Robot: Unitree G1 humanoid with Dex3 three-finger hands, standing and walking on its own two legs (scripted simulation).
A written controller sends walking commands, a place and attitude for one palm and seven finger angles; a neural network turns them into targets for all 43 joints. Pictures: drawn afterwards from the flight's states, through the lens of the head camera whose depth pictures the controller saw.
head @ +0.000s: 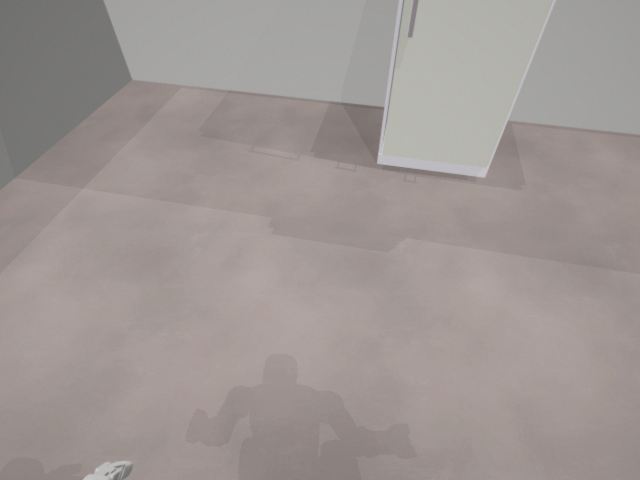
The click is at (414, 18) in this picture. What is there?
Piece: fridge door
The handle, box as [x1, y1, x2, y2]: [408, 0, 417, 37]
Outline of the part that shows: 417,0 413,0 408,36 410,37 412,35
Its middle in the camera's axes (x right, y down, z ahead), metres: +0.35 -0.93 +1.35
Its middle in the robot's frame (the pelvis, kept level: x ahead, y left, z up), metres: +1.66 -0.28 +0.11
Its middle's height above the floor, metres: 0.88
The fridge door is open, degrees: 0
